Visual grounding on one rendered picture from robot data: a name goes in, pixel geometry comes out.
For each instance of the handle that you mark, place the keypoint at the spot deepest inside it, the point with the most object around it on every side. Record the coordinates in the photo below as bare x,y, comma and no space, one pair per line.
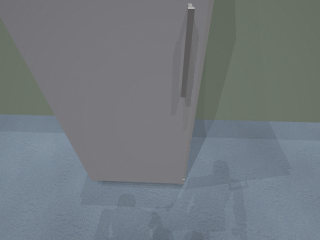
187,48

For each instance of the fridge door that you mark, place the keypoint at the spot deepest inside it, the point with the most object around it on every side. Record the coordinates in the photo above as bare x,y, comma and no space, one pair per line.
111,71

